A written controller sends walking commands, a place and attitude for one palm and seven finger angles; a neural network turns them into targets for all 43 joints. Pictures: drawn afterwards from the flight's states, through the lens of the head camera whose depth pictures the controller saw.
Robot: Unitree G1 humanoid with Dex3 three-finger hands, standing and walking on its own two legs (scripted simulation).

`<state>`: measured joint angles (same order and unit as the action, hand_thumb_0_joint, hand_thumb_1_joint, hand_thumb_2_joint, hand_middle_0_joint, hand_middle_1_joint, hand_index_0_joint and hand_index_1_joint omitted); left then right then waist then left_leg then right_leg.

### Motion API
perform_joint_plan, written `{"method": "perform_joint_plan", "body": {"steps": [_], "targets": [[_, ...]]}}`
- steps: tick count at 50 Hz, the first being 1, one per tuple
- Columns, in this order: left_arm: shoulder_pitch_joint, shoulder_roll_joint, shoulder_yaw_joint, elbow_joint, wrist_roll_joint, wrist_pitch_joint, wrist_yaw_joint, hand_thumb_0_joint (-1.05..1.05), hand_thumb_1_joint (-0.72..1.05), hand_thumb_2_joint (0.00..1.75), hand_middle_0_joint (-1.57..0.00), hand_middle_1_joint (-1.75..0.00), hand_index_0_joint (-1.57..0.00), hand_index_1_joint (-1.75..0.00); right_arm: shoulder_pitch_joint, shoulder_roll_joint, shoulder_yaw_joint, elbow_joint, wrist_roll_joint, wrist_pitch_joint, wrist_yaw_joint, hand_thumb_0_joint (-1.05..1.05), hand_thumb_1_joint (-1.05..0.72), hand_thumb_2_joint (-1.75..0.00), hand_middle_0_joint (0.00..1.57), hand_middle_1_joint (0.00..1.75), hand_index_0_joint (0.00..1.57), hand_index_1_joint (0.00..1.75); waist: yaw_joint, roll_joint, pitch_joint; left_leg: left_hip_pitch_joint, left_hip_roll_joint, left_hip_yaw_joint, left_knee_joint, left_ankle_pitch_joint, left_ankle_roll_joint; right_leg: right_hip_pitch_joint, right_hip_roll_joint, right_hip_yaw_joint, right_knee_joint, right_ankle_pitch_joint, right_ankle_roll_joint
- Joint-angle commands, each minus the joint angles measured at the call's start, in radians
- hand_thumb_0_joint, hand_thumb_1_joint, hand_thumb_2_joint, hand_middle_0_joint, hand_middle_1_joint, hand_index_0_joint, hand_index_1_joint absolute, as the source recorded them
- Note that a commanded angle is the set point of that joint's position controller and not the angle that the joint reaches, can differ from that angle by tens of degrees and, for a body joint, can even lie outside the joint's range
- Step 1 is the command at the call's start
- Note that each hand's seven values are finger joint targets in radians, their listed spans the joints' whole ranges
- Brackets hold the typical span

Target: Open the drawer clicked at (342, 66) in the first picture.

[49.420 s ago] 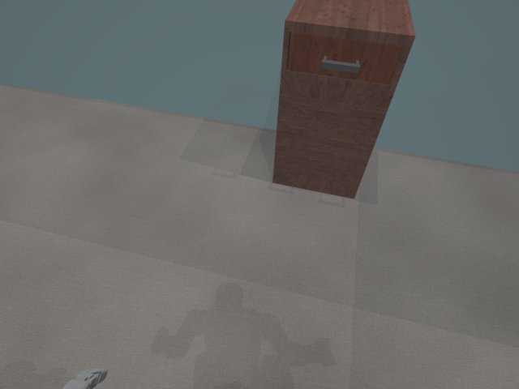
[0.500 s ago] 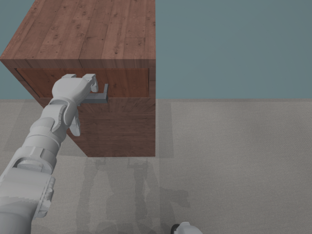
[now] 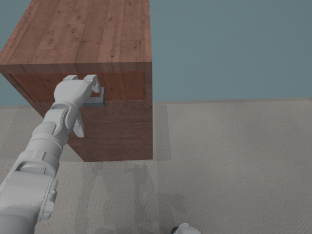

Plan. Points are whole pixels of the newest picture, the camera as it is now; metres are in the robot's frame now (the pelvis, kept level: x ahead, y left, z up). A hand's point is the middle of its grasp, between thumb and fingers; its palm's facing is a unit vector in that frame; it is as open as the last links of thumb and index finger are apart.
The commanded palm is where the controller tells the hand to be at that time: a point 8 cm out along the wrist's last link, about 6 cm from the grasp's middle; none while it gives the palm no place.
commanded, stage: move the hooked fingers above the handle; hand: left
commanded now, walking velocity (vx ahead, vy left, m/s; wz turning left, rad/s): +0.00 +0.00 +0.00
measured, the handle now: (83, 96) +0.53 +0.21 -0.03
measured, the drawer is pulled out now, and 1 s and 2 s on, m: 0.00 0.00 0.00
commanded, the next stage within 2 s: lift the fingers back up to retry in 1.44 s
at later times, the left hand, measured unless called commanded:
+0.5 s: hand (87, 95) +0.48 +0.18 +0.04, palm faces +0.02 -0.09 -1.00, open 13.8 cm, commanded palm +0.45 +0.23 +0.09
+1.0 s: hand (85, 96) +0.49 +0.18 +0.03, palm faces +0.01 -0.08 -1.00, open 13.8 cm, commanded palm +0.46 +0.22 +0.09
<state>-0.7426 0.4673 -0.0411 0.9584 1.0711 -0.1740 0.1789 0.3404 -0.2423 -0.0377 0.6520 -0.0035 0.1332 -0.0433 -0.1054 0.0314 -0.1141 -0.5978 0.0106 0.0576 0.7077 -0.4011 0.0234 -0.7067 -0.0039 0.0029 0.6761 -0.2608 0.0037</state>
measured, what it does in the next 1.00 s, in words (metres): stands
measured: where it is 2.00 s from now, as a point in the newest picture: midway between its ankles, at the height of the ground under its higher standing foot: outside the picture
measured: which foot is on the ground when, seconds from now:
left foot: down 0.00-1.00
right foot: down 0.00-1.00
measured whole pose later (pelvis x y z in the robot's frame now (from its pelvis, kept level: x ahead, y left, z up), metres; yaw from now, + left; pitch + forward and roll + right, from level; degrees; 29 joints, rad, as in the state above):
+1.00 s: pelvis +0.00 +0.00 -0.01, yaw +2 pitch +18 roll -1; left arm -0.81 0.45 -0.07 0.93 1.10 -0.19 0.31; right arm 0.28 -0.28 -0.06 0.68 -0.02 0.12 -0.03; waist -0.11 0.02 -0.11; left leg -0.65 0.00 0.02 0.75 -0.42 0.02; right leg -0.74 -0.02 -0.03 0.72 -0.29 0.00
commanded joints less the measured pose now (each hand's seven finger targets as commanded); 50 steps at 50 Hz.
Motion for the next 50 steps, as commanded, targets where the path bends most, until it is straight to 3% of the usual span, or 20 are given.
{"method": "perform_joint_plan", "body": {"steps": [1, 5, 6, 7, 9, 11, 14, 15, 17, 19, 21, 25, 29, 30, 34, 39, 43, 46, 49, 50], "targets": [[-0.466, 0.391, 0.193, -0.263, 0.032, -0.056, 0.174, 0.0, -0.5, 0.3, -0.3, -1.2, -0.3, -1.2, 0.067, -0.16, -0.059, -0.06, -0.018, -0.028, -0.003, 0.0, -0.9, -0.9, 0.2, 0.3, 0.2, 0.3, 0.051, 0.078, -0.364, 0.046, -0.04, -0.043, -0.038, 0.356, 0.011, 0.258, 0.03, -0.013, 0.02, 0.227, -0.05], [-0.489, 0.382, 0.188, -0.215, 0.055, 0.046, 0.28, 0.0, -0.5, 0.3, -0.3, -1.2, -0.3, -1.2, 0.076, -0.169, -0.069, -0.038, -0.027, -0.034, 0.027, 0.0, -0.9, -0.9, 0.2, 0.3, 0.2, 0.3, 0.036, 0.085, -0.461, 0.076, -0.038, -0.038, -0.004, 0.437, -0.001, 0.244, 0.035, -0.028, 0.048, 0.272, -0.046], [-0.479, 0.327, 0.144, -0.172, 0.05, 0.084, 0.279, 0.0, -0.5, 0.3, -0.3, -1.2, -0.3, -1.2, 0.083, -0.168, -0.073, -0.033, -0.025, -0.032, 0.032, 0.0, -0.9, -0.9, 0.2, 0.3, 0.2, 0.3, 0.024, 0.07, -0.478, 0.091, -0.037, -0.034, -0.004, 0.452, -0.003, 0.249, 0.037, -0.031, 0.042, 0.289, -0.043], [-0.495, 0.296, 0.112, -0.152, 0.045, 0.115, 0.267, 0.0, -0.5, 0.3, -0.3, -1.2, -0.3, -1.2, 0.092, -0.172, -0.079, -0.025, -0.02, -0.033, 0.035, 0.0, -0.9, -0.9, 0.2, 0.3, 0.2, 0.3, 0.014, 0.072, -0.49, 0.111, -0.031, -0.036, -0.007, 0.475, -0.007, 0.246, 0.037, -0.035, 0.037, 0.3, -0.042], [-0.506, 0.128, -0.023, -0.129, 0.012, 0.16, 0.211, 0.0, -0.5, 0.3, -0.3, -1.2, -0.3, -1.2, 0.11, -0.171, -0.093, -0.018, -0.012, -0.031, 0.044, 0.0, -0.9, -0.9, 0.2, 0.3, 0.2, 0.3, -0.027, 0.044, -0.52, 0.2, -0.017, -0.048, -0.005, 0.548, -0.01, 0.236, 0.039, -0.041, 0.01, 0.323, -0.036], [-0.506, 0.037, -0.106, -0.185, -0.03, 0.168, 0.129, 0.0, -0.5, 0.3, -0.3, -1.2, -0.3, -1.2, 0.117, -0.178, -0.104, -0.013, -0.008, -0.025, 0.043, 0.0, -0.9, -0.9, 0.2, 0.3, 0.2, 0.3, -0.033, 0.025, -0.543, 0.287, -0.002, -0.061, -0.01, 0.601, -0.009, 0.233, 0.04, -0.039, -0.015, 0.329, -0.029], [-0.515, 0.015, -0.141, -0.26, -0.075, 0.111, 0.03, 0.0, -0.5, 0.3, -0.3, -1.2, -0.3, -1.2, 0.098, -0.178, -0.095, -0.021, -0.012, -0.016, 0.02, 0.0, -0.9, -0.9, 0.2, 0.3, 0.2, 0.3, -0.054, -0.024, -0.473, 0.303, -0.004, -0.073, -0.024, 0.581, 0.003, 0.238, 0.037, -0.036, -0.045, 0.31, -0.026], [-0.527, 0.024, -0.137, -0.277, -0.071, 0.077, 0.015, 0.0, -0.5, 0.3, -0.3, -1.2, -0.3, -1.2, 0.093, -0.175, -0.091, -0.017, -0.016, -0.016, 0.013, 0.0, -0.9, -0.9, 0.2, 0.3, 0.2, 0.3, -0.052, -0.017, -0.433, 0.287, -0.008, -0.076, -0.032, 0.546, 0.006, 0.226, 0.035, -0.036, -0.047, 0.288, -0.026], [-0.494, 0.135, -0.035, -0.259, -0.047, 0.024, 0.024, 0.0, -0.5, 0.3, -0.3, -1.2, -0.3, -1.2, 0.089, -0.172, -0.079, -0.019, -0.016, -0.01, 0.002, 0.0, -0.9, -0.9, 0.2, 0.3, 0.2, 0.3, -0.018, -0.013, -0.36, 0.216, -0.022, -0.068, -0.045, 0.471, 0.011, 0.242, 0.033, -0.033, -0.042, 0.27, -0.038], [-0.509, 0.292, 0.097, -0.263, -0.016, -0.011, 0.08, 0.0, -0.5, 0.3, -0.3, -1.2, -0.3, -1.2, 0.077, -0.173, -0.064, -0.025, -0.016, -0.005, -0.005, 0.0, -0.9, -0.9, 0.2, 0.3, 0.2, 0.3, 0.024, 0.01, -0.322, 0.138, -0.032, -0.065, -0.058, 0.425, 0.008, 0.268, 0.03, -0.028, -0.023, 0.26, -0.051], [-0.461, 0.379, 0.188, -0.213, 0.016, 0.002, 0.157, 0.0, -0.5, 0.3, -0.3, -1.2, -0.3, -1.2, 0.056, -0.162, -0.049, -0.029, -0.019, -0.004, 0.004, 0.0, -0.9, -0.9, 0.2, 0.3, 0.2, 0.3, 0.059, 0.026, -0.307, 0.061, -0.041, -0.057, -0.055, 0.407, 0.006, 0.283, 0.029, -0.027, 0.009, 0.262, -0.055], [-0.384, 0.377, 0.182, -0.175, 0.054, 0.115, 0.271, 0.0, -0.5, 0.3, -0.3, -1.2, -0.3, -1.2, 0.011, -0.151, -0.037, -0.058, -0.024, -0.006, 0.023, 0.0, -0.9, -0.9, 0.2, 0.3, 0.2, 0.3, 0.1, 0.067, -0.397, 0.024, -0.05, -0.018, -0.038, 0.473, -0.01, 0.347, 0.029, -0.027, 0.046, 0.346, -0.055], [-0.341, 0.381, 0.179, -0.124, 0.023, 0.206, 0.237, 0.0, -0.5, 0.3, -0.3, -1.2, -0.3, -1.2, 0.027, -0.157, -0.044, -0.059, -0.012, 0.006, 0.026, 0.0, -0.9, -0.9, 0.2, 0.3, 0.2, 0.3, 0.099, -0.044, -0.516, 0.031, -0.043, 0.007, -0.053, 0.509, -0.003, 0.49, 0.024, -0.011, 0.027, 0.465, -0.038], [-0.363, 0.414, 0.194, -0.149, 0.015, 0.212, 0.223, 0.0, -0.5, 0.3, -0.3, -1.2, -0.3, -1.2, 0.03, -0.163, -0.047, -0.062, -0.008, 0.009, 0.022, 0.0, -0.9, -0.9, 0.2, 0.3, 0.2, 0.3, 0.095, -0.07, -0.56, 0.03, -0.041, 0.011, -0.059, 0.498, 0.004, 0.535, 0.018, -0.001, 0.024, 0.491, -0.03], [-0.403, 0.264, 0.066, -0.207, -0.021, 0.156, 0.109, 0.0, -0.5, 0.3, -0.3, -1.2, -0.3, -1.2, 0.05, -0.175, -0.073, -0.066, 0.006, -0.007, -0.008, 0.0, -0.9, -0.9, 0.2, 0.3, 0.2, 0.3, 0.009, -0.109, -0.506, 0.107, -0.031, 0.003, -0.078, 0.464, 0.024, 0.501, 0.016, 0.0, -0.04, 0.479, -0.017], [-0.515, 0.021, -0.156, -0.349, -0.059, -0.014, 0.007, 0.0, -0.5, 0.3, -0.3, -1.2, -0.3, -1.2, 0.07, -0.155, -0.084, -0.034, -0.007, -0.034, -0.025, 0.0, -0.9, -0.9, 0.2, 0.3, 0.2, 0.3, -0.066, -0.011, -0.367, 0.264, -0.027, -0.041, -0.057, 0.448, 0.023, 0.264, 0.026, -0.017, -0.078, 0.306, -0.025], [-0.536, 0.153, -0.033, -0.26, -0.024, -0.049, 0.067, 0.0, -0.5, 0.3, -0.3, -1.2, -0.3, -1.2, 0.099, -0.16, -0.076, 0.001, -0.01, -0.031, -0.014, 0.0, -0.9, -0.9, 0.2, 0.3, 0.2, 0.3, -0.037, 0.053, -0.287, 0.201, -0.036, -0.071, -0.044, 0.38, 0.003, 0.16, 0.03, -0.031, -0.044, 0.204, -0.046], [-0.541, 0.314, 0.115, -0.184, 0.015, -0.012, 0.17, 0.0, -0.5, 0.3, -0.3, -1.2, -0.3, -1.2, 0.089, -0.164, -0.061, 0.002, -0.016, -0.031, 0.003, 0.0, -0.9, -0.9, 0.2, 0.3, 0.2, 0.3, 0.012, 0.096, -0.329, 0.102, -0.046, -0.064, -0.034, 0.369, -0.004, 0.189, 0.031, -0.032, 0.003, 0.201, -0.056], [-0.513, 0.414, 0.203, -0.149, 0.025, 0.072, 0.247, 0.0, -0.5, 0.3, -0.3, -1.2, -0.3, -1.2, 0.055, -0.169, -0.045, -0.02, -0.027, -0.022, 0.018, 0.0, -0.9, -0.9, 0.2, 0.3, 0.2, 0.3, 0.057, 0.064, -0.428, 0.024, -0.059, -0.042, -0.02, 0.417, -0.003, 0.304, 0.029, -0.027, 0.042, 0.288, -0.051], [-0.518, 0.414, 0.187, -0.147, 0.038, 0.103, 0.262, 0.0, -0.5, 0.3, -0.3, -1.2, -0.3, -1.2, 0.049, -0.167, -0.043, -0.03, -0.027, -0.02, 0.021, 0.0, -0.9, -0.9, 0.2, 0.3, 0.2, 0.3, 0.06, 0.085, -0.469, 0.027, -0.057, -0.034, -0.016, 0.451, -0.005, 0.327, 0.028, -0.025, 0.055, 0.334, -0.049]]}}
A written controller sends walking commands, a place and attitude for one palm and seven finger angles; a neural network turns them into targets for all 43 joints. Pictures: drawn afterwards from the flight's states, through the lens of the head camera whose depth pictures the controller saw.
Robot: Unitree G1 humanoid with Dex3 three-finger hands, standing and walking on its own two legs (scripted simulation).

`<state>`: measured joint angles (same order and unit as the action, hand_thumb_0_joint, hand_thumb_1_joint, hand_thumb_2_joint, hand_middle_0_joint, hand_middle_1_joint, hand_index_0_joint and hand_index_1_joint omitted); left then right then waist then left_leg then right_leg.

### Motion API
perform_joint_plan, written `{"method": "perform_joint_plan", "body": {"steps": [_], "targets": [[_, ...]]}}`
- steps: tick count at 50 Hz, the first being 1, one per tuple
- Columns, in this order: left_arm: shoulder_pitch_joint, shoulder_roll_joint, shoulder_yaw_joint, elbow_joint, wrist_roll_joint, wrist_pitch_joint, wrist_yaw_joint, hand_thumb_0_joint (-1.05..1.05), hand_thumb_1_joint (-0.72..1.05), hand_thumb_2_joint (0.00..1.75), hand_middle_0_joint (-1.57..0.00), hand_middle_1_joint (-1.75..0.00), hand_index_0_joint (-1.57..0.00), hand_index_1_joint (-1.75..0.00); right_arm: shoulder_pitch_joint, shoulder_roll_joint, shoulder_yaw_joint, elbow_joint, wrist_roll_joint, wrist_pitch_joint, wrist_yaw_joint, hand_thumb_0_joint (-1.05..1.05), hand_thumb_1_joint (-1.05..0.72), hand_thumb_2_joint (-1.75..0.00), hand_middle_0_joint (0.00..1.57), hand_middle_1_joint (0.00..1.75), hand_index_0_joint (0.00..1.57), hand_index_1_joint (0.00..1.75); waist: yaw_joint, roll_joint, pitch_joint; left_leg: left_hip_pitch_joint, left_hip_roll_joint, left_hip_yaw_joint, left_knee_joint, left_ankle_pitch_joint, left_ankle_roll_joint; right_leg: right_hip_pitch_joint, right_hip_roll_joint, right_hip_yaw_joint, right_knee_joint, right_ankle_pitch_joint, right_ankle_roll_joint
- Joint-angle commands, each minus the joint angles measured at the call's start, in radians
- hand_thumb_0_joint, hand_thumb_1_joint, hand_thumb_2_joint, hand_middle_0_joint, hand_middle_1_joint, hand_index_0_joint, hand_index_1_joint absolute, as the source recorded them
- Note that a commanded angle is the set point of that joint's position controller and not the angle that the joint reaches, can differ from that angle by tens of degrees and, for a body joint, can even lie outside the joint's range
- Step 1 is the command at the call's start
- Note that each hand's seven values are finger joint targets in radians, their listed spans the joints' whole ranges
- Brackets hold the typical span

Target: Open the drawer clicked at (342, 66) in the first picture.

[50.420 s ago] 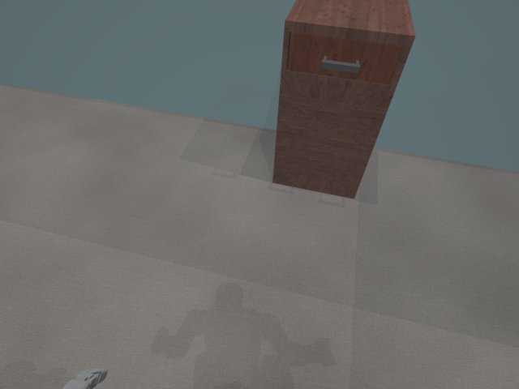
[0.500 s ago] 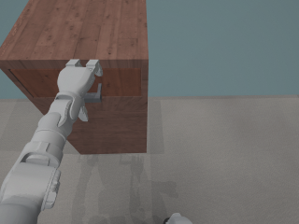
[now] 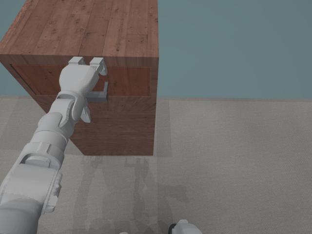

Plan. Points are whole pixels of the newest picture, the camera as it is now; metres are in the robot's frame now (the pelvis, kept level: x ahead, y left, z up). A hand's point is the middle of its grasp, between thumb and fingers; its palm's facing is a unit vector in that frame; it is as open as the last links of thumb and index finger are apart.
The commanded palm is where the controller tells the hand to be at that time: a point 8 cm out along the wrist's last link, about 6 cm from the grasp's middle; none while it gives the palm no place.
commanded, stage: move the hooked fingers above the handle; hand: left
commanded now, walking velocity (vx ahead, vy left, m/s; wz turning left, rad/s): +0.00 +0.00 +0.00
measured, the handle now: (86, 90) +0.53 +0.20 -0.02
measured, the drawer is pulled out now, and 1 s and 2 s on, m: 0.00 0.00 0.00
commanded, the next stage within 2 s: lift the fingers back up to retry in 0.44 s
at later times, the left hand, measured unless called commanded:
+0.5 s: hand (85, 99) +0.46 +0.17 +0.04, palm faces -0.04 -0.06 -1.00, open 13.8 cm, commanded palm +0.45 +0.21 +0.10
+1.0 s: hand (78, 94) +0.47 +0.19 +0.04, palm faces +0.01 -0.05 -1.00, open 13.8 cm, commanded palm +0.45 +0.21 +0.10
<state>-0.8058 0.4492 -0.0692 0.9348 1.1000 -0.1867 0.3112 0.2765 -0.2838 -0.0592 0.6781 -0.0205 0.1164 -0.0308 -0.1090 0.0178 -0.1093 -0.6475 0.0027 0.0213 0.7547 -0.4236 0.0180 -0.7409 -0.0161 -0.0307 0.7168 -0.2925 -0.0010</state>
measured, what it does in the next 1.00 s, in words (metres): stands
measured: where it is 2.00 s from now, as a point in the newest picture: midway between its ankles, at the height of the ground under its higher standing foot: outside the picture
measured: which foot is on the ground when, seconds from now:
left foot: down 0.00-1.00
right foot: down 0.00-1.00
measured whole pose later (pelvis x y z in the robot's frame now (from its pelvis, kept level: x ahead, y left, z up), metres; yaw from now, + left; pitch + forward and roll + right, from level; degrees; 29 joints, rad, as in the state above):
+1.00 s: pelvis +0.00 +0.00 +0.00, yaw -1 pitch +18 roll +0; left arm -0.72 0.47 -0.01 0.90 1.11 -0.19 0.32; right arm 0.32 -0.26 -0.06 0.68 -0.02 0.13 -0.01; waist -0.08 0.04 -0.12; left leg -0.62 0.01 0.04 0.73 -0.42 0.02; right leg -0.72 -0.01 -0.01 0.70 -0.29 0.00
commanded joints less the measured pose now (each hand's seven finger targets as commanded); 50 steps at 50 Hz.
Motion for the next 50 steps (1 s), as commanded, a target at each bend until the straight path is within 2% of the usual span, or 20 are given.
{"method": "perform_joint_plan", "body": {"steps": [1, 3, 5, 8, 12, 14, 15, 19, 24, 28, 29, 32, 34, 36, 39, 41, 43, 44, 46, 50], "targets": [[-0.409, 0.399, 0.195, -0.085, 0.014, 0.153, 0.133, 0.0, -0.5, 0.3, -0.3, -1.2, -0.3, -1.2, 0.112, -0.123, -0.025, -0.058, -0.011, -0.001, 0.013, 0.0, -0.9, -0.9, 0.2, 0.3, 0.2, 0.3, 0.069, 0.078, -0.5, 0.083, -0.046, 0.014, -0.058, 0.506, 0.0, 0.388, 0.041, 0.007, 0.017, 0.41, -0.041], [-0.378, 0.391, 0.18, -0.064, 0.02, 0.203, 0.115, 0.0, -0.5, 0.3, -0.3, -1.2, -0.3, -1.2, 0.117, -0.13, -0.029, -0.064, -0.003, 0.007, 0.018, 0.0, -0.9, -0.9, 0.2, 0.3, 0.2, 0.3, 0.072, 0.05, -0.517, 0.089, -0.036, 0.025, -0.065, 0.537, -0.002, 0.415, 0.041, 0.005, 0.009, 0.448, -0.035], [-0.374, 0.425, 0.197, -0.05, 0.006, 0.232, 0.098, 0.0, -0.5, 0.3, -0.3, -1.2, -0.3, -1.2, 0.114, -0.138, -0.025, -0.064, 0.005, 0.025, 0.014, 0.0, -0.9, -0.9, 0.2, 0.3, 0.2, 0.3, 0.068, -0.027, -0.527, 0.071, -0.032, 0.031, -0.084, 0.506, 0.004, 0.471, 0.037, 0.015, -0.008, 0.46, -0.025], [-0.353, 0.393, 0.163, -0.051, -0.022, 0.248, 0.05, 0.0, -0.5, 0.3, -0.3, -1.2, -0.3, -1.2, 0.096, -0.137, -0.025, -0.079, 0.021, 0.029, -0.002, 0.0, -0.9, -0.9, 0.2, 0.3, 0.2, 0.3, 0.06, -0.085, -0.481, 0.055, -0.033, 0.043, -0.121, 0.418, 0.016, 0.517, 0.031, 0.026, -0.05, 0.428, -0.016], [-0.352, 0.282, 0.074, -0.115, -0.041, 0.146, -0.057, 0.0, -0.5, 0.3, -0.3, -1.2, -0.3, -1.2, 0.122, -0.143, -0.042, -0.086, 0.027, 0.006, -0.03, 0.0, -0.9, -0.9, 0.2, 0.3, 0.2, 0.3, 0.012, -0.085, -0.435, 0.144, -0.021, 0.028, -0.136, 0.381, 0.032, 0.453, 0.034, 0.028, -0.096, 0.364, -0.016], [-0.395, 0.136, -0.04, -0.214, -0.059, 0.065, -0.097, 0.0, -0.5, 0.3, -0.3, -1.2, -0.3, -1.2, 0.135, -0.125, -0.053, -0.088, 0.021, -0.008, -0.034, 0.0, -0.9, -0.9, 0.2, 0.3, 0.2, 0.3, -0.023, -0.045, -0.42, 0.227, -0.017, 0.012, -0.128, 0.407, 0.032, 0.382, 0.037, 0.023, -0.113, 0.336, -0.02], [-0.382, 0.113, -0.054, -0.229, -0.064, 0.03, -0.109, 0.0, -0.5, 0.3, -0.3, -1.2, -0.3, -1.2, 0.141, -0.121, -0.057, -0.078, 0.016, -0.015, -0.035, 0.0, -0.9, -0.9, 0.2, 0.3, 0.2, 0.3, -0.021, -0.012, -0.39, 0.246, -0.017, 0.008, -0.121, 0.401, 0.03, 0.337, 0.04, 0.022, -0.116, 0.303, -0.022], [-0.444, 0.151, -0.011, -0.255, -0.063, -0.05, -0.074, 0.0, -0.5, 0.3, -0.3, -1.2, -0.3, -1.2, 0.16, -0.115, -0.056, -0.05, 0.008, -0.021, -0.028, 0.0, -0.9, -0.9, 0.2, 0.3, 0.2, 0.3, -0.021, 0.039, -0.317, 0.237, -0.023, -0.022, -0.106, 0.368, 0.016, 0.238, 0.042, 0.011, -0.098, 0.219, -0.037], [-0.481, 0.372, 0.194, -0.2, -0.007, -0.005, 0.096, 0.0, -0.5, 0.3, -0.3, -1.2, -0.3, -1.2, 0.144, -0.127, -0.04, -0.032, -0.008, -0.021, 0.0, 0.0, -0.9, -0.9, 0.2, 0.3, 0.2, 0.3, 0.038, 0.1, -0.368, 0.126, -0.038, -0.025, -0.088, 0.372, 0.004, 0.249, 0.043, 0.004, -0.032, 0.212, -0.05], [-0.462, 0.357, 0.168, -0.109, 0.023, 0.132, 0.162, 0.0, -0.5, 0.3, -0.3, -1.2, -0.3, -1.2, 0.116, -0.126, -0.034, -0.042, -0.011, -0.017, 0.022, 0.0, -0.9, -0.9, 0.2, 0.3, 0.2, 0.3, 0.045, 0.106, -0.447, 0.108, -0.04, 0.002, -0.077, 0.417, -0.001, 0.303, 0.045, 0.0, -0.009, 0.283, -0.045], [-0.432, 0.342, 0.162, -0.064, 0.023, 0.168, 0.151, 0.0, -0.5, 0.3, -0.3, -1.2, -0.3, -1.2, 0.118, -0.128, -0.037, -0.045, -0.009, -0.013, 0.025, 0.0, -0.9, -0.9, 0.2, 0.3, 0.2, 0.3, 0.045, 0.064, -0.486, 0.11, -0.038, 0.006, -0.073, 0.443, 0.0, 0.339, 0.048, 0.0, -0.006, 0.315, -0.042], [-0.432, 0.22, 0.041, -0.011, 0.001, 0.239, 0.071, 0.0, -0.5, 0.3, -0.3, -1.2, -0.3, -1.2, 0.145, -0.136, -0.051, -0.051, 0.01, -0.01, 0.022, 0.0, -0.9, -0.9, 0.2, 0.3, 0.2, 0.3, 0.007, 0.018, -0.498, 0.165, -0.02, 0.013, -0.085, 0.471, 0.004, 0.351, 0.047, 0.002, -0.041, 0.359, -0.029], [-0.437, 0.173, -0.001, -0.043, -0.039, 0.224, -0.009, 0.0, -0.5, 0.3, -0.3, -1.2, -0.3, -1.2, 0.157, -0.141, -0.057, -0.06, 0.015, -0.008, 0.01, 0.0, -0.9, -0.9, 0.2, 0.3, 0.2, 0.3, -0.014, -0.026, -0.52, 0.205, -0.014, 0.009, -0.088, 0.499, 0.014, 0.391, 0.044, 0.01, -0.065, 0.394, -0.023], [-0.419, 0.227, 0.037, -0.104, -0.062, 0.17, -0.079, 0.0, -0.5, 0.3, -0.3, -1.2, -0.3, -1.2, 0.16, -0.149, -0.058, -0.064, 0.015, -0.005, -0.009, 0.0, -0.9, -0.9, 0.2, 0.3, 0.2, 0.3, -0.007, -0.063, -0.523, 0.217, -0.015, 0.004, -0.095, 0.503, 0.026, 0.429, 0.041, 0.019, -0.078, 0.421, -0.017], [-0.41, 0.225, 0.037, -0.23, -0.071, 0.044, -0.129, 0.0, -0.5, 0.3, -0.3, -1.2, -0.3, -1.2, 0.153, -0.134, -0.054, -0.071, 0.008, -0.005, -0.031, 0.0, -0.9, -0.9, 0.2, 0.3, 0.2, 0.3, -0.002, -0.022, -0.46, 0.244, -0.018, -0.005, -0.101, 0.528, 0.029, 0.397, 0.038, 0.022, -0.086, 0.412, -0.023], [-0.333, 0.26, 0.089, -0.226, -0.053, -0.018, -0.109, 0.0, -0.5, 0.3, -0.3, -1.2, -0.3, -1.2, 0.15, -0.126, -0.053, -0.064, 0.005, -0.002, -0.03, 0.0, -0.9, -0.9, 0.2, 0.3, 0.2, 0.3, 0.024, 0.008, -0.383, 0.226, -0.017, -0.009, -0.097, 0.527, 0.023, 0.34, 0.043, 0.017, -0.079, 0.374, -0.03], [-0.325, 0.296, 0.135, -0.24, -0.034, -0.047, -0.057, 0.0, -0.5, 0.3, -0.3, -1.2, -0.3, -1.2, 0.145, -0.12, -0.05, -0.06, -0.001, 0.0, -0.021, 0.0, -0.9, -0.9, 0.2, 0.3, 0.2, 0.3, 0.042, 0.045, -0.355, 0.195, -0.019, -0.011, -0.095, 0.519, 0.014, 0.315, 0.044, 0.013, -0.058, 0.353, -0.039], [-0.311, 0.326, 0.169, -0.239, -0.027, -0.048, -0.025, 0.0, -0.5, 0.3, -0.3, -1.2, -0.3, -1.2, 0.14, -0.118, -0.048, -0.06, -0.003, 0.001, -0.013, 0.0, -0.9, -0.9, 0.2, 0.3, 0.2, 0.3, 0.06, 0.065, -0.354, 0.176, -0.022, -0.009, -0.091, 0.533, 0.009, 0.317, 0.044, 0.01, -0.047, 0.351, -0.044], [-0.313, 0.33, 0.184, -0.197, -0.014, -0.017, 0.04, 0.0, -0.5, 0.3, -0.3, -1.2, -0.3, -1.2, 0.139, -0.119, -0.047, -0.053, -0.004, 0.0, 0.004, 0.0, -0.9, -0.9, 0.2, 0.3, 0.2, 0.3, 0.059, 0.061, -0.333, 0.131, -0.025, -0.005, -0.088, 0.488, 0.004, 0.297, 0.047, 0.004, -0.033, 0.331, -0.046], [-0.335, 0.325, 0.178, -0.187, 0.013, 0.076, 0.12, 0.0, -0.5, 0.3, -0.3, -1.2, -0.3, -1.2, 0.136, -0.119, -0.053, -0.055, -0.01, -0.005, 0.027, 0.0, -0.9, -0.9, 0.2, 0.3, 0.2, 0.3, 0.064, 0.073, -0.462, 0.149, -0.027, 0.007, -0.075, 0.541, 0.0, 0.352, 0.047, 0.006, -0.012, 0.391, -0.043]]}}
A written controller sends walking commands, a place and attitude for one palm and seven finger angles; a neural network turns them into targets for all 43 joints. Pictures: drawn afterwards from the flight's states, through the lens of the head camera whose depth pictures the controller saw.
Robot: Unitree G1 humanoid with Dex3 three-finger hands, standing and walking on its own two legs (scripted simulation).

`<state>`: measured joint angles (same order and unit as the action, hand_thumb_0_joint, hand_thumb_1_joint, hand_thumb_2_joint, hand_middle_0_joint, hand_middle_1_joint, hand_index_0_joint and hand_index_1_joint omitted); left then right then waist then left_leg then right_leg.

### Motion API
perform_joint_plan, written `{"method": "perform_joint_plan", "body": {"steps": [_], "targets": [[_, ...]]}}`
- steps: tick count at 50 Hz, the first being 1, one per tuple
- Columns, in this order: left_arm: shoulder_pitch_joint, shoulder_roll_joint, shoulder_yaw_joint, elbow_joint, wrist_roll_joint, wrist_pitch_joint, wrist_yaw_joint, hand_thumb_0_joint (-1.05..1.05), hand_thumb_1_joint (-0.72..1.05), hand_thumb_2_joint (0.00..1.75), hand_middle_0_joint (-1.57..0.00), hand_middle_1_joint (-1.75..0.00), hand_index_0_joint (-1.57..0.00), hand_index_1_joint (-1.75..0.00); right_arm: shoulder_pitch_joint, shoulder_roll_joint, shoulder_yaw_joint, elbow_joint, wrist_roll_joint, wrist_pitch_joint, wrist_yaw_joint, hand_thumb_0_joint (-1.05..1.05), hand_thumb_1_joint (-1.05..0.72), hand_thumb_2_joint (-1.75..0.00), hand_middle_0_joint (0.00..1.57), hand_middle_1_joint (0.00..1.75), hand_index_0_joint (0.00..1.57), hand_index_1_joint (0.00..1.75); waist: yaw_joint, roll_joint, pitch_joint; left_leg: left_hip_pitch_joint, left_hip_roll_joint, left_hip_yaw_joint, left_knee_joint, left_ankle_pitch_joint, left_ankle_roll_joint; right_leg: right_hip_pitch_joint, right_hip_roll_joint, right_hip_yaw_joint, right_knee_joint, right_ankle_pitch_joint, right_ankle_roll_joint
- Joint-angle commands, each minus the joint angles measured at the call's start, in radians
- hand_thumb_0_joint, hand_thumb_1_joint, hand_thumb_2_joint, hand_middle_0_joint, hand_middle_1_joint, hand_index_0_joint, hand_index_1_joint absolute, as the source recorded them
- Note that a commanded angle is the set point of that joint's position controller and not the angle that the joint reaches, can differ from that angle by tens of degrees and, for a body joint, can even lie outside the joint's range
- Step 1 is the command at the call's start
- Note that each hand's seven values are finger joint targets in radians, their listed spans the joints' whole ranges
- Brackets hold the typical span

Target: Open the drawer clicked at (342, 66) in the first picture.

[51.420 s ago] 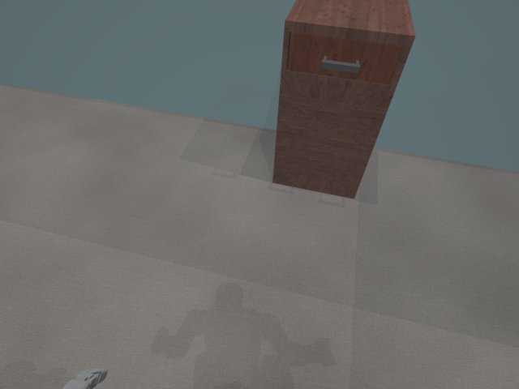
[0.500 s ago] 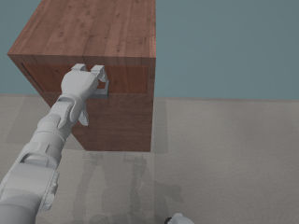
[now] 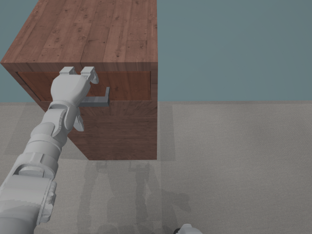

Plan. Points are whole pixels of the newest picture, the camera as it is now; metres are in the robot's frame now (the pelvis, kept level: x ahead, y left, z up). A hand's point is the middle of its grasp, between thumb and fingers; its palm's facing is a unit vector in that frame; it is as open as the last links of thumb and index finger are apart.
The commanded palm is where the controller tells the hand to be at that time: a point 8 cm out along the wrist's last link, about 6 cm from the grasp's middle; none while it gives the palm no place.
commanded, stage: lift the fingers back up to retry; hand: left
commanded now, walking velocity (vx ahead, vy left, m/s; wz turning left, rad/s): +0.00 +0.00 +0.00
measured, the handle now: (88, 96) +0.53 +0.21 -0.02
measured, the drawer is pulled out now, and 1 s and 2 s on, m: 0.00 0.00 0.00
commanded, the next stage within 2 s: re-aim the fingers above the handle in 0.32 s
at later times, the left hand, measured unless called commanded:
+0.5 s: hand (79, 98) +0.47 +0.21 +0.04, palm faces -0.02 +0.00 -1.00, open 13.8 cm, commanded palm +0.44 +0.21 +0.09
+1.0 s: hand (76, 101) +0.46 +0.22 +0.04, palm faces -0.10 +0.01 -1.00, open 13.8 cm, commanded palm +0.44 +0.22 +0.09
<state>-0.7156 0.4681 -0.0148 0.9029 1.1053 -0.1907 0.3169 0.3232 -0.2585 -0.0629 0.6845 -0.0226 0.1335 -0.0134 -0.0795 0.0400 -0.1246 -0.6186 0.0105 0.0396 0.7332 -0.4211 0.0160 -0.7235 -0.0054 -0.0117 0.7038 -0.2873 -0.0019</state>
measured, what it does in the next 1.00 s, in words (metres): stands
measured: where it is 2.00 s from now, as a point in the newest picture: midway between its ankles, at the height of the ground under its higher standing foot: outside the picture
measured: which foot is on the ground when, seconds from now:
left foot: down 0.00-1.00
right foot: down 0.00-1.00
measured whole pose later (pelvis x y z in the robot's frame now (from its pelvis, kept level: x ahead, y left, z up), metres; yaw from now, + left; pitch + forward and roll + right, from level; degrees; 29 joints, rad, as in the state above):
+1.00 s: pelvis -0.01 -0.01 +0.00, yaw -1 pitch +17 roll +0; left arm -0.77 0.49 -0.03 1.03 1.08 -0.06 0.27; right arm 0.31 -0.27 -0.06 0.68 0.00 0.12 -0.03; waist -0.09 0.05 -0.11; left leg -0.59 0.02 0.05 0.68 -0.39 0.01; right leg -0.71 0.00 0.00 0.67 -0.26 -0.01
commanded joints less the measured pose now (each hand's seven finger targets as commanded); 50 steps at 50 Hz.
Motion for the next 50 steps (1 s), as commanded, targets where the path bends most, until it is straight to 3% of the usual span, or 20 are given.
{"method": "perform_joint_plan", "body": {"steps": [1, 5, 9, 11, 13, 16, 19, 20, 23, 25, 26, 29, 33, 35, 36, 39, 40, 44, 47, 50], "targets": [[-0.441, 0.264, 0.086, -0.157, 0.008, 0.103, 0.113, 0.0, -0.5, 0.3, -0.3, -1.2, -0.3, -1.2, 0.09, -0.143, -0.054, -0.061, -0.005, -0.021, 0.013, 0.0, -0.9, -0.9, 0.2, 0.3, 0.2, 0.3, 0.022, 0.057, -0.476, 0.146, -0.032, -0.008, -0.05, 0.556, 0.001, 0.337, 0.036, -0.014, -0.003, 0.401, -0.039], [-0.497, 0.21, 0.018, -0.142, -0.025, 0.145, 0.049, 0.0, -0.5, 0.3, -0.3, -1.2, -0.3, -1.2, 0.107, -0.155, -0.065, -0.051, 0.007, -0.018, 0.003, 0.0, -0.9, -0.9, 0.2, 0.3, 0.2, 0.3, -0.022, -0.019, -0.494, 0.196, -0.023, -0.015, -0.061, 0.557, 0.013, 0.367, 0.034, -0.007, -0.042, 0.419, -0.026], [-0.546, 0.146, -0.052, -0.19, -0.053, 0.099, -0.031, 0.0, -0.5, 0.3, -0.3, -1.2, -0.3, -1.2, 0.1, -0.153, -0.065, -0.055, 0.01, -0.021, -0.021, 0.0, -0.9, -0.9, 0.2, 0.3, 0.2, 0.3, -0.05, -0.031, -0.445, 0.245, -0.024, -0.028, -0.077, 0.515, 0.021, 0.337, 0.031, -0.008, -0.075, 0.367, -0.024], [-0.545, 0.171, -0.04, -0.175, -0.044, 0.065, -0.045, 0.0, -0.5, 0.3, -0.3, -1.2, -0.3, -1.2, 0.096, -0.153, -0.059, -0.047, 0.009, -0.021, -0.031, 0.0, -0.9, -0.9, 0.2, 0.3, 0.2, 0.3, -0.049, -0.009, -0.384, 0.236, -0.027, -0.032, -0.082, 0.467, 0.02, 0.295, 0.032, -0.01, -0.078, 0.326, -0.028], [-0.508, 0.192, -0.013, -0.142, -0.032, 0.045, -0.037, 0.0, -0.5, 0.3, -0.3, -1.2, -0.3, -1.2, 0.095, -0.148, -0.051, -0.049, 0.008, -0.022, -0.032, 0.0, -0.9, -0.9, 0.2, 0.3, 0.2, 0.3, -0.029, -0.006, -0.343, 0.199, -0.032, -0.035, -0.088, 0.439, 0.017, 0.285, 0.032, -0.014, -0.072, 0.297, -0.035], [-0.472, 0.264, 0.058, -0.097, -0.024, 0.042, -0.001, 0.0, -0.5, 0.3, -0.3, -1.2, -0.3, -1.2, 0.084, -0.148, -0.039, -0.052, 0.004, -0.02, -0.024, 0.0, -0.9, -0.9, 0.2, 0.3, 0.2, 0.3, 0.003, 0.016, -0.327, 0.141, -0.037, -0.027, -0.088, 0.434, 0.011, 0.296, 0.032, -0.012, -0.05, 0.3, -0.042], [-0.408, 0.306, 0.111, -0.073, -0.012, 0.074, 0.038, 0.0, -0.5, 0.3, -0.3, -1.2, -0.3, -1.2, 0.071, -0.148, -0.033, -0.063, 0.0, -0.018, -0.011, 0.0, -0.9, -0.9, 0.2, 0.3, 0.2, 0.3, 0.043, 0.016, -0.365, 0.092, -0.04, -0.015, -0.085, 0.468, 0.008, 0.35, 0.032, -0.009, -0.025, 0.347, -0.045], [-0.414, 0.269, 0.079, -0.072, -0.004, 0.089, 0.048, 0.0, -0.5, 0.3, -0.3, -1.2, -0.3, -1.2, 0.074, -0.143, -0.036, -0.07, 0.002, -0.02, -0.007, 0.0, -0.9, -0.9, 0.2, 0.3, 0.2, 0.3, 0.031, 0.014, -0.372, 0.099, -0.037, -0.011, -0.082, 0.477, 0.006, 0.342, 0.032, -0.011, -0.023, 0.357, -0.042], [-0.392, 0.248, 0.065, -0.08, 0.0, 0.123, 0.058, 0.0, -0.5, 0.3, -0.3, -1.2, -0.3, -1.2, 0.075, -0.147, -0.044, -0.079, 0.005, -0.024, 0.001, 0.0, -0.9, -0.9, 0.2, 0.3, 0.2, 0.3, 0.035, -0.005, -0.42, 0.108, -0.034, 0.004, -0.081, 0.486, 0.009, 0.378, 0.033, -0.007, -0.027, 0.387, -0.037], [-0.418, 0.227, 0.043, -0.1, -0.009, 0.127, 0.046, 0.0, -0.5, 0.3, -0.3, -1.2, -0.3, -1.2, 0.085, -0.15, -0.051, -0.08, 0.009, -0.026, -0.003, 0.0, -0.9, -0.9, 0.2, 0.3, 0.2, 0.3, 0.015, -0.04, -0.455, 0.125, -0.032, 0.002, -0.083, 0.483, 0.014, 0.4, 0.031, -0.003, -0.037, 0.399, -0.03], [-0.459, 0.236, 0.041, -0.116, -0.011, 0.125, 0.04, 0.0, -0.5, 0.3, -0.3, -1.2, -0.3, -1.2, 0.085, -0.154, -0.054, -0.073, 0.01, -0.027, -0.008, 0.0, -0.9, -0.9, 0.2, 0.3, 0.2, 0.3, -0.004, -0.052, -0.445, 0.135, -0.029, 0.001, -0.084, 0.464, 0.017, 0.39, 0.031, 0.0, -0.047, 0.392, -0.027], [-0.528, 0.209, 0.013, -0.192, -0.021, 0.088, 0.02, 0.0, -0.5, 0.3, -0.3, -1.2, -0.3, -1.2, 0.093, -0.15, -0.062, -0.068, 0.008, -0.032, -0.021, 0.0, -0.9, -0.9, 0.2, 0.3, 0.2, 0.3, -0.025, -0.045, -0.47, 0.182, -0.031, -0.007, -0.083, 0.468, 0.024, 0.391, 0.029, 0.006, -0.062, 0.389, -0.025], [-0.531, 0.181, -0.008, -0.191, -0.026, 0.05, 0.017, 0.0, -0.5, 0.3, -0.3, -1.2, -0.3, -1.2, 0.098, -0.143, -0.062, -0.048, 0.006, -0.037, -0.028, 0.0, -0.9, -0.9, 0.2, 0.3, 0.2, 0.3, -0.034, -0.009, -0.417, 0.209, -0.033, -0.019, -0.083, 0.453, 0.022, 0.328, 0.032, -0.002, -0.071, 0.341, -0.028], [-0.534, 0.208, 0.015, -0.166, -0.024, 0.048, 0.031, 0.0, -0.5, 0.3, -0.3, -1.2, -0.3, -1.2, 0.1, -0.142, -0.058, -0.04, 0.005, -0.041, -0.025, 0.0, -0.9, -0.9, 0.2, 0.3, 0.2, 0.3, -0.027, 0.009, -0.39, 0.183, -0.037, -0.018, -0.088, 0.419, 0.02, 0.323, 0.031, 0.0, -0.072, 0.314, -0.031], [-0.512, 0.258, 0.054, -0.128, -0.017, 0.058, 0.038, 0.0, -0.5, 0.3, -0.3, -1.2, -0.3, -1.2, 0.096, -0.149, -0.051, -0.033, 0.006, -0.037, -0.024, 0.0, -0.9, -0.9, 0.2, 0.3, 0.2, 0.3, -0.014, 0.005, -0.371, 0.157, -0.039, -0.019, -0.093, 0.402, 0.018, 0.322, 0.031, -0.001, -0.067, 0.303, -0.034], [-0.495, 0.274, 0.071, -0.079, -0.009, 0.093, 0.057, 0.0, -0.5, 0.3, -0.3, -1.2, -0.3, -1.2, 0.085, -0.149, -0.041, -0.034, 0.005, -0.035, -0.016, 0.0, -0.9, -0.9, 0.2, 0.3, 0.2, 0.3, 0.005, 0.01, -0.365, 0.114, -0.042, -0.011, -0.103, 0.402, 0.013, 0.346, 0.03, -0.004, -0.058, 0.308, -0.039], [-0.461, 0.237, 0.043, -0.041, -0.009, 0.112, 0.056, 0.0, -0.5, 0.3, -0.3, -1.2, -0.3, -1.2, 0.082, -0.144, -0.041, -0.041, 0.008, -0.035, -0.012, 0.0, -0.9, -0.9, 0.2, 0.3, 0.2, 0.3, 0.006, 0.015, -0.354, 0.107, -0.042, -0.005, -0.103, 0.4, 0.013, 0.342, 0.031, -0.004, -0.056, 0.312, -0.038], [-0.42, 0.283, 0.067, 0.007, -0.017, 0.155, 0.028, 0.0, -0.5, 0.3, -0.3, -1.2, -0.3, -1.2, 0.074, -0.16, -0.034, -0.057, 0.012, -0.031, -0.014, 0.0, -0.9, -0.9, 0.2, 0.3, 0.2, 0.3, 0.015, -0.056, -0.363, 0.065, -0.042, 0.012, -0.11, 0.37, 0.018, 0.407, 0.027, 0.005, -0.065, 0.331, -0.03], [-0.439, 0.293, 0.058, -0.039, -0.024, 0.133, -0.008, 0.0, -0.5, 0.3, -0.3, -1.2, -0.3, -1.2, 0.08, -0.164, -0.039, -0.074, 0.019, -0.035, -0.027, 0.0, -0.9, -0.9, 0.2, 0.3, 0.2, 0.3, 0.004, -0.082, -0.399, 0.071, -0.04, 0.016, -0.108, 0.372, 0.026, 0.44, 0.023, 0.015, -0.068, 0.368, -0.021], [-0.467, 0.234, 0.02, -0.131, -0.035, 0.066, -0.03, 0.0, -0.5, 0.3, -0.3, -1.2, -0.3, -1.2, 0.091, -0.154, -0.053, -0.079, 0.015, -0.043, -0.036, 0.0, -0.9, -0.9, 0.2, 0.3, 0.2, 0.3, -0.014, -0.046, -0.438, 0.131, -0.039, 0.01, -0.094, 0.406, 0.03, 0.424, 0.024, 0.02, -0.073, 0.389, -0.02]]}}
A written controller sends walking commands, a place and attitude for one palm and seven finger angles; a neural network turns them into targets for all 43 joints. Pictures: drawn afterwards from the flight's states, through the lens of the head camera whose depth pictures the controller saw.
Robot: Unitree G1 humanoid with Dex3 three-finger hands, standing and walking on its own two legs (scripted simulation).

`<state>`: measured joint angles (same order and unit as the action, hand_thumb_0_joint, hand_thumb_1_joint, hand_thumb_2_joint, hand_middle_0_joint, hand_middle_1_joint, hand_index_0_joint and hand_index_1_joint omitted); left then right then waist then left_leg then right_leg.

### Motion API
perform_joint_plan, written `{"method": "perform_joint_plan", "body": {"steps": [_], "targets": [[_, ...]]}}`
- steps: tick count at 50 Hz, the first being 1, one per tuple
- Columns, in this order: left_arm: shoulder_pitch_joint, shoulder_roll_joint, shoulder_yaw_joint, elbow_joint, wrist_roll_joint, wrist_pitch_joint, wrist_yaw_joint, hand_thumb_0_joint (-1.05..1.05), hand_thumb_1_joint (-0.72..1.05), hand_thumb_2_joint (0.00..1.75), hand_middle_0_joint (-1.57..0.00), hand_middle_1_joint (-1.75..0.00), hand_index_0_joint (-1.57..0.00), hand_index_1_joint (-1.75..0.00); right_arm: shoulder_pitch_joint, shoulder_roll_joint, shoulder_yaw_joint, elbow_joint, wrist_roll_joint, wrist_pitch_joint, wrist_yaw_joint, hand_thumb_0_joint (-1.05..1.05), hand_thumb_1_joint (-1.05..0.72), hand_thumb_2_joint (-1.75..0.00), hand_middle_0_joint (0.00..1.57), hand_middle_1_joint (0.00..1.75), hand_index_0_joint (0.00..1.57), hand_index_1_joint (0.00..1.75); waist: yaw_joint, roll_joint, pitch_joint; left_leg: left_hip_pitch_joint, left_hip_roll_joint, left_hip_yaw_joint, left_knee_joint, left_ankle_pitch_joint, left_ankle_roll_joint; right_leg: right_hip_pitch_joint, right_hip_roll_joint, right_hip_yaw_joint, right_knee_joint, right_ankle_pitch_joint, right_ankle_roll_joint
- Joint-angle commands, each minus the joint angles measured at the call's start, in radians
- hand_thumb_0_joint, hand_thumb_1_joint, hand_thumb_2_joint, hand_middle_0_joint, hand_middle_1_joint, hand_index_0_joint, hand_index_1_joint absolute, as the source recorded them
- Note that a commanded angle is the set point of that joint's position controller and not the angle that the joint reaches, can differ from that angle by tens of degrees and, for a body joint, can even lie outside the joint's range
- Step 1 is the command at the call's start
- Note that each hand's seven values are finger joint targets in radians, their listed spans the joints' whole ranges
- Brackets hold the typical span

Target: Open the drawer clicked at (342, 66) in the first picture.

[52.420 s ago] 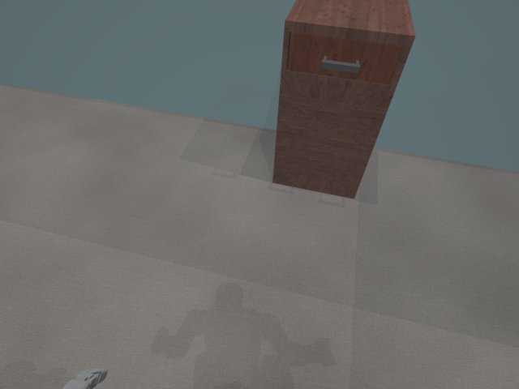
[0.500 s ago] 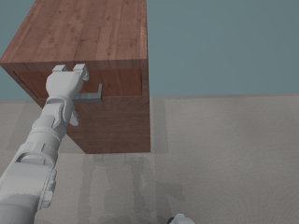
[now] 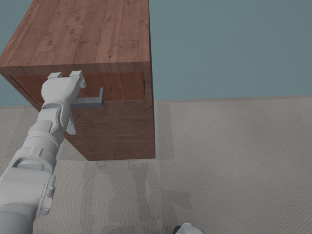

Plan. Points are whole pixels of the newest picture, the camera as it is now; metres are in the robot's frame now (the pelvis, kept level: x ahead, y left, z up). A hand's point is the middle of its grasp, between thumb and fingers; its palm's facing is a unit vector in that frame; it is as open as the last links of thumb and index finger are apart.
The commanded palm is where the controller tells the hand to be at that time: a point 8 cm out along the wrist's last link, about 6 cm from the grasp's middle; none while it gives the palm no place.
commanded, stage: re-aim the fingers above the handle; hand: left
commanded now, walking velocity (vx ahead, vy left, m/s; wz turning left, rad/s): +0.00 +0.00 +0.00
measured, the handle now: (83, 97) +0.53 +0.22 -0.03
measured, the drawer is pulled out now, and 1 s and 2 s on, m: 0.00 0.00 0.00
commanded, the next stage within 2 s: lower the fingers behind the handle in 1.44 s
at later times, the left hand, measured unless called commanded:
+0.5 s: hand (72, 107) +0.45 +0.22 +0.03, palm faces -0.12 -0.04 -0.99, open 13.8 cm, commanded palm +0.43 +0.22 +0.09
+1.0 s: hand (82, 112) +0.44 +0.19 +0.02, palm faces -0.17 -0.07 -0.98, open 13.8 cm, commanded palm +0.43 +0.22 +0.09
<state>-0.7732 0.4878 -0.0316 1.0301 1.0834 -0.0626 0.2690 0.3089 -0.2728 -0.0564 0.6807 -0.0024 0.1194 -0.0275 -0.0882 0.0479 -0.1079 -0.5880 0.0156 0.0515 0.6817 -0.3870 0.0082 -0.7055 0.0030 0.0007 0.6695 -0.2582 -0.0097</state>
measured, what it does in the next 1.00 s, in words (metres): stands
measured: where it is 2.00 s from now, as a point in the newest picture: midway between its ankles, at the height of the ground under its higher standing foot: outside the picture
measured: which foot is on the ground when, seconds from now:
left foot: down 0.00-1.00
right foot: down 0.00-1.00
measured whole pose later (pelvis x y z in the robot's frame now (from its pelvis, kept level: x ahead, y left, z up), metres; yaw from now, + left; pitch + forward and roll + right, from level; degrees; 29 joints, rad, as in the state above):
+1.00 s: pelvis +0.01 +0.01 +0.00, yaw +1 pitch +14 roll +0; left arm -0.67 0.40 -0.13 0.86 1.03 -0.14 0.15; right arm 0.29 -0.26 -0.06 0.67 -0.01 0.13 -0.04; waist -0.05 0.04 -0.11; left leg -0.52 0.00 0.02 0.67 -0.39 0.01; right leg -0.63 -0.01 -0.02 0.65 -0.27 0.00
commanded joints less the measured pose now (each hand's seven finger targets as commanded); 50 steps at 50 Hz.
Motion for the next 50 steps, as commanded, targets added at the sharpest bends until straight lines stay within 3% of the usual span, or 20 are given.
{"method": "perform_joint_plan", "body": {"steps": [1, 4, 8, 9, 10, 13, 17, 18, 21, 24, 26, 28, 32, 34, 36, 40, 44, 47, 49, 50], "targets": [[-0.39, 0.253, 0.07, -0.255, -0.01, -0.079, 0.017, 0.0, -0.5, 0.3, -0.3, -1.2, -0.3, -1.2, 0.106, -0.143, -0.06, -0.07, -0.004, -0.029, -0.025, 0.0, -0.9, -0.9, 0.2, 0.3, 0.2, 0.3, -0.001, -0.062, -0.437, 0.093, -0.044, -0.006, -0.039, 0.359, 0.037, 0.391, 0.017, 0.008, -0.035, 0.343, -0.013], [-0.469, 0.205, 0.036, -0.348, -0.006, -0.135, 0.042, 0.0, -0.5, 0.3, -0.3, -1.2, -0.3, -1.2, 0.111, -0.129, -0.066, -0.064, -0.013, -0.038, -0.024, 0.0, -0.9, -0.9, 0.2, 0.3, 0.2, 0.3, -0.014, 0.009, -0.443, 0.144, -0.045, -0.02, -0.026, 0.395, 0.033, 0.327, 0.02, 0.0, -0.03, 0.318, -0.021], [-0.465, 0.243, 0.088, -0.322, 0.007, -0.121, 0.108, 0.0, -0.5, 0.3, -0.3, -1.2, -0.3, -1.2, 0.119, -0.129, -0.066, -0.035, -0.023, -0.037, -0.008, 0.0, -0.9, -0.9, 0.2, 0.3, 0.2, 0.3, 0.002, 0.066, -0.442, 0.153, -0.043, -0.034, -0.009, 0.453, 0.019, 0.276, 0.027, -0.015, -0.002, 0.31, -0.029], [-0.456, 0.274, 0.12, -0.306, 0.012, -0.106, 0.122, 0.0, -0.5, 0.3, -0.3, -1.2, -0.3, -1.2, 0.117, -0.131, -0.064, -0.031, -0.023, -0.033, -0.003, 0.0, -0.9, -0.9, 0.2, 0.3, 0.2, 0.3, 0.012, 0.042, -0.448, 0.14, -0.043, -0.035, -0.006, 0.467, 0.018, 0.289, 0.029, -0.019, 0.005, 0.318, -0.031], [-0.441, 0.239, 0.092, -0.274, 0.013, -0.083, 0.132, 0.0, -0.5, 0.3, -0.3, -1.2, -0.3, -1.2, 0.115, -0.128, -0.063, -0.031, -0.023, -0.031, 0.003, 0.0, -0.9, -0.9, 0.2, 0.3, 0.2, 0.3, 0.005, 0.047, -0.437, 0.129, -0.044, -0.032, -0.01, 0.462, 0.018, 0.287, 0.029, -0.021, 0.004, 0.32, -0.029], [-0.418, 0.244, 0.086, -0.188, 0.017, -0.002, 0.136, 0.0, -0.5, 0.3, -0.3, -1.2, -0.3, -1.2, 0.105, -0.138, -0.055, -0.03, -0.015, -0.026, 0.013, 0.0, -0.9, -0.9, 0.2, 0.3, 0.2, 0.3, 0.01, -0.004, -0.397, 0.085, -0.042, -0.018, -0.029, 0.406, 0.019, 0.302, 0.029, -0.024, -0.007, 0.301, -0.027], [-0.409, 0.174, 0.008, -0.148, 0.008, 0.048, 0.074, 0.0, -0.5, 0.3, -0.3, -1.2, -0.3, -1.2, 0.103, -0.144, -0.054, -0.052, -0.003, -0.02, 0.01, 0.0, -0.9, -0.9, 0.2, 0.3, 0.2, 0.3, -0.004, -0.041, -0.405, 0.101, -0.036, -0.016, -0.045, 0.405, 0.021, 0.326, 0.027, -0.026, -0.023, 0.312, -0.023], [-0.417, 0.146, -0.012, -0.171, -0.003, 0.04, 0.054, 0.0, -0.5, 0.3, -0.3, -1.2, -0.3, -1.2, 0.106, -0.142, -0.056, -0.059, -0.002, -0.022, 0.007, 0.0, -0.9, -0.9, 0.2, 0.3, 0.2, 0.3, -0.006, -0.041, -0.414, 0.119, -0.034, -0.017, -0.047, 0.405, 0.024, 0.332, 0.026, -0.024, -0.032, 0.31, -0.022], [-0.307, 0.171, 0.026, -0.259, -0.031, -0.023, -0.006, 0.0, -0.5, 0.3, -0.3, -1.2, -0.3, -1.2, 0.098, -0.139, -0.059, -0.086, -0.005, -0.016, -0.006, 0.0, -0.9, -0.9, 0.2, 0.3, 0.2, 0.3, 0.025, -0.055, -0.476, 0.161, -0.03, -0.02, -0.045, 0.479, 0.032, 0.396, 0.023, -0.016, -0.027, 0.372, -0.021], [-0.222, 0.077, -0.022, -0.44, -0.055, -0.099, -0.02, 0.0, -0.5, 0.3, -0.3, -1.2, -0.3, -1.2, 0.077, -0.122, -0.066, -0.109, -0.009, -0.019, -0.001, 0.0, -0.9, -0.9, 0.2, 0.3, 0.2, 0.3, 0.036, -0.014, -0.481, 0.238, -0.017, -0.04, -0.034, 0.634, 0.024, 0.366, 0.024, -0.022, -0.025, 0.395, -0.021], [-0.231, 0.126, 0.026, -0.439, -0.036, -0.122, 0.015, 0.0, -0.5, 0.3, -0.3, -1.2, -0.3, -1.2, 0.072, -0.122, -0.064, -0.095, -0.01, -0.012, 0.001, 0.0, -0.9, -0.9, 0.2, 0.3, 0.2, 0.3, 0.034, -0.017, -0.383, 0.214, -0.017, -0.047, -0.033, 0.584, 0.019, 0.304, 0.029, -0.029, -0.024, 0.344, -0.024], [-0.285, 0.192, 0.089, -0.441, -0.003, -0.124, 0.077, 0.0, -0.5, 0.3, -0.3, -1.2, -0.3, -1.2, 0.072, -0.121, -0.062, -0.081, -0.015, -0.009, 0.005, 0.0, -0.9, -0.9, 0.2, 0.3, 0.2, 0.3, 0.04, -0.008, -0.346, 0.179, -0.022, -0.052, -0.04, 0.531, 0.012, 0.281, 0.029, -0.037, -0.013, 0.302, -0.03], [-0.362, 0.266, 0.152, -0.429, 0.038, -0.061, 0.197, 0.0, -0.5, 0.3, -0.3, -1.2, -0.3, -1.2, 0.047, -0.116, -0.051, -0.057, -0.026, -0.012, 0.017, 0.0, -0.9, -0.9, 0.2, 0.3, 0.2, 0.3, 0.055, 0.068, -0.394, 0.16, -0.037, -0.041, -0.036, 0.494, 0.001, 0.294, 0.028, -0.037, 0.013, 0.289, -0.04], [-0.383, 0.27, 0.142, -0.382, 0.04, -0.006, 0.211, 0.0, -0.5, 0.3, -0.3, -1.2, -0.3, -1.2, 0.031, -0.116, -0.047, -0.052, -0.024, -0.01, 0.017, 0.0, -0.9, -0.9, 0.2, 0.3, 0.2, 0.3, 0.046, 0.045, -0.422, 0.143, -0.044, -0.029, -0.038, 0.458, 0.005, 0.331, 0.027, -0.032, 0.007, 0.299, -0.037], [-0.396, 0.231, 0.088, -0.312, 0.029, 0.049, 0.19, 0.0, -0.5, 0.3, -0.3, -1.2, -0.3, -1.2, 0.033, -0.119, -0.047, -0.047, -0.013, -0.014, 0.013, 0.0, -0.9, -0.9, 0.2, 0.3, 0.2, 0.3, 0.028, 0.013, -0.419, 0.142, -0.04, -0.02, -0.053, 0.417, 0.009, 0.339, 0.026, -0.031, -0.01, 0.291, -0.03], [-0.332, 0.05, -0.075, -0.193, -0.03, 0.1, 0.048, 0.0, -0.5, 0.3, -0.3, -1.2, -0.3, -1.2, 0.051, -0.129, -0.056, -0.062, 0.005, -0.015, 0.001, 0.0, -0.9, -0.9, 0.2, 0.3, 0.2, 0.3, -0.011, -0.082, -0.397, 0.172, -0.034, -0.013, -0.069, 0.393, 0.022, 0.36, 0.023, -0.032, -0.055, 0.304, -0.019], [-0.32, -0.019, -0.146, -0.302, -0.088, 0.008, -0.095, 0.0, -0.5, 0.3, -0.3, -1.2, -0.3, -1.2, 0.037, -0.135, -0.051, -0.091, -0.001, -0.016, -0.023, 0.0, -0.9, -0.9, 0.2, 0.3, 0.2, 0.3, -0.025, -0.12, -0.363, 0.192, -0.04, -0.022, -0.065, 0.376, 0.037, 0.37, 0.015, -0.023, -0.075, 0.312, -0.014], [-0.312, 0.102, -0.037, -0.369, -0.069, -0.102, -0.1, 0.0, -0.5, 0.3, -0.3, -1.2, -0.3, -1.2, 0.045, -0.126, -0.048, -0.093, -0.011, -0.015, -0.033, 0.0, -0.9, -0.9, 0.2, 0.3, 0.2, 0.3, 0.009, -0.082, -0.338, 0.167, -0.05, -0.028, -0.052, 0.378, 0.036, 0.357, 0.014, -0.012, -0.054, 0.316, -0.021], [-0.338, 0.238, 0.085, -0.425, -0.034, -0.16, -0.039, 0.0, -0.5, 0.3, -0.3, -1.2, -0.3, -1.2, 0.046, -0.122, -0.046, -0.094, -0.016, -0.014, -0.033, 0.0, -0.9, -0.9, 0.2, 0.3, 0.2, 0.3, 0.046, -0.019, -0.349, 0.132, -0.053, -0.035, -0.046, 0.406, 0.027, 0.362, 0.012, -0.009, -0.023, 0.321, -0.032], [-0.342, 0.267, 0.123, -0.444, -0.015, -0.174, 0.006, 0.0, -0.5, 0.3, -0.3, -1.2, -0.3, -1.2, 0.048, -0.112, -0.047, -0.094, -0.018, -0.016, -0.028, 0.0, -0.9, -0.9, 0.2, 0.3, 0.2, 0.3, 0.058, 0.021, -0.373, 0.124, -0.054, -0.039, -0.036, 0.427, 0.024, 0.354, 0.015, -0.009, -0.002, 0.328, -0.035]]}}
